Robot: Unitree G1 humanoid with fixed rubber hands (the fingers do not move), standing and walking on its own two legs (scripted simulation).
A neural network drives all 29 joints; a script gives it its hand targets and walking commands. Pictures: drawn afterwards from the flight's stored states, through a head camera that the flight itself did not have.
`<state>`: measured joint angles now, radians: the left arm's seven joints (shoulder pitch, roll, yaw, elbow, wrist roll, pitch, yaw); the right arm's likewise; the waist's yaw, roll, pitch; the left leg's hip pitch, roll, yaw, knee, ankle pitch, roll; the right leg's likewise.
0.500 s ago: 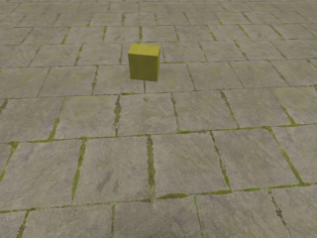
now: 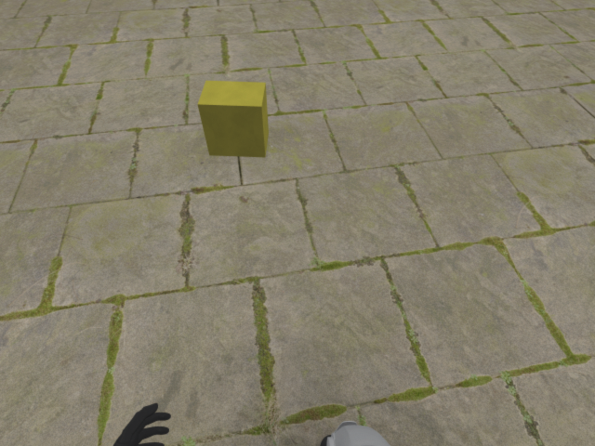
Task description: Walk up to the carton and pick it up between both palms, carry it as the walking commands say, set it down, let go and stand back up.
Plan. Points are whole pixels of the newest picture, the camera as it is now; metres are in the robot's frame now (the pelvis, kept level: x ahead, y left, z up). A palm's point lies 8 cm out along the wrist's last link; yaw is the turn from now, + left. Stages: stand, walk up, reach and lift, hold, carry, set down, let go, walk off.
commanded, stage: walk up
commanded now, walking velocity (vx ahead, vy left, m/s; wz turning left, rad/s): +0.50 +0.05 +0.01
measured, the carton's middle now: (236, 120) +1.57 +0.14 -0.60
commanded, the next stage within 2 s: none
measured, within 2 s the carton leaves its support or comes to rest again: neither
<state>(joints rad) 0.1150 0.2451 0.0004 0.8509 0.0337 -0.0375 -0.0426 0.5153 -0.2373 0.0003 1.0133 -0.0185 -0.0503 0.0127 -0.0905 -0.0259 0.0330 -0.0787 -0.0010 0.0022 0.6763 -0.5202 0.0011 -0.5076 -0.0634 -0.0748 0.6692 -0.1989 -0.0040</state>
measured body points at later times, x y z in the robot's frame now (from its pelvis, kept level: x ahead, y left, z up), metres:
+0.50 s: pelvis +0.22 +0.05 +0.02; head +0.25 +0.07 +0.47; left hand +0.27 +0.29 -0.14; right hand +0.27 -0.21 -0.11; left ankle +0.23 +0.14 -0.71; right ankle +0.15 -0.09 -0.65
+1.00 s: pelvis +0.46 +0.01 +0.02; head +0.49 +0.00 +0.47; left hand +0.53 +0.26 -0.12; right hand +0.48 -0.23 -0.14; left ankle +0.40 +0.16 -0.64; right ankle +0.44 -0.10 -0.71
